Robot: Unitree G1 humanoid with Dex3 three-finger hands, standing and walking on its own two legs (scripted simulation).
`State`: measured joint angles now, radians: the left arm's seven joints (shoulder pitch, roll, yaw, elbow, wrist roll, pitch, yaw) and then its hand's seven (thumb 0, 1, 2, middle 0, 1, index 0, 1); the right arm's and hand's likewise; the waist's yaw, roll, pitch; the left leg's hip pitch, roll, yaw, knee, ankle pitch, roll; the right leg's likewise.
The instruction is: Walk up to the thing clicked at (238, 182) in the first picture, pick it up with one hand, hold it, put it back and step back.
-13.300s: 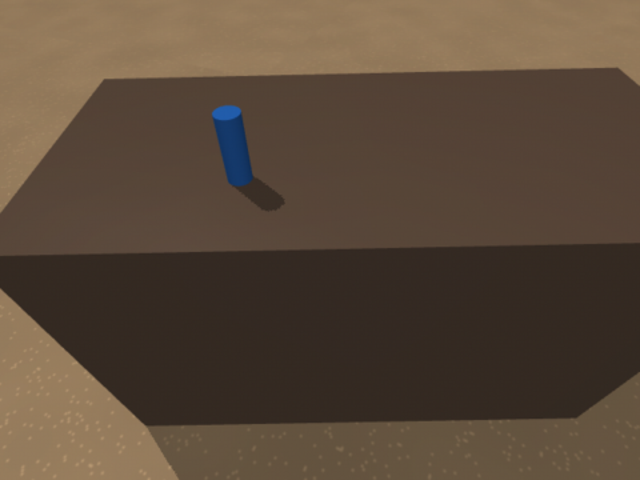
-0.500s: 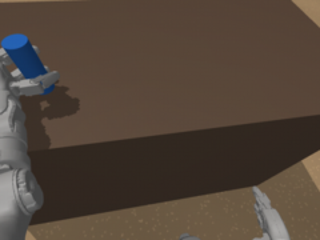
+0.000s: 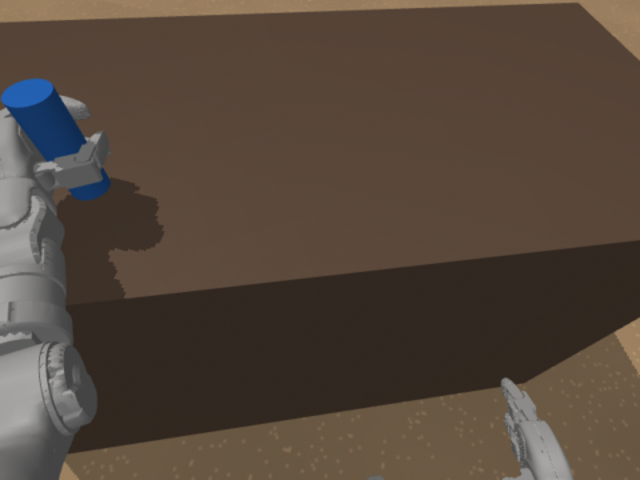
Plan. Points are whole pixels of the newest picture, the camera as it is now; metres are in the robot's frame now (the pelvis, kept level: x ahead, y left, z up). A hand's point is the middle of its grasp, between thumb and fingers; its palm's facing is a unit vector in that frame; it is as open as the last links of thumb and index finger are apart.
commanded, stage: settle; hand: left
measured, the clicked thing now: (63, 145) +0.50 +0.25 +0.15
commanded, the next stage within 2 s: lift in 0.50 s
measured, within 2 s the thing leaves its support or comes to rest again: neither
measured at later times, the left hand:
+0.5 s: hand (64, 120) +0.49 +0.23 +0.18, palm faces +0.24 -0.97 -0.01, open 6.2 cm
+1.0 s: hand (46, 94) +0.47 +0.22 +0.23, palm faces +0.23 -0.97 -0.01, open 6.2 cm
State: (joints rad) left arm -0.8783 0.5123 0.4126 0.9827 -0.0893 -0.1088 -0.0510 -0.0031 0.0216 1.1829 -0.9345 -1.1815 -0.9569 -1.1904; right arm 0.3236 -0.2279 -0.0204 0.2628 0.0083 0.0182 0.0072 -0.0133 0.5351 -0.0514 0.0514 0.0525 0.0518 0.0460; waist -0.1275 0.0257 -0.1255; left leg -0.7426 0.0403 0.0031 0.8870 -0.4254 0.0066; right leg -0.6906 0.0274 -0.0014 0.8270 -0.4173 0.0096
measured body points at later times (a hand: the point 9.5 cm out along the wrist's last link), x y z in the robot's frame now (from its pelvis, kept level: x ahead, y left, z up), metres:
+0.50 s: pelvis +0.00 +0.00 +0.01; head +0.06 +0.01 +0.46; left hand +0.48 +0.28 +0.19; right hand +0.14 -0.25 -0.05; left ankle +0.00 +0.11 -0.69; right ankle -0.02 -0.13 -0.69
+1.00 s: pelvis +0.00 +0.00 +0.02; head +0.03 +0.00 +0.47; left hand +0.46 +0.27 +0.23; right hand +0.15 -0.26 -0.04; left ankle +0.00 +0.11 -0.69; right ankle -0.02 -0.13 -0.69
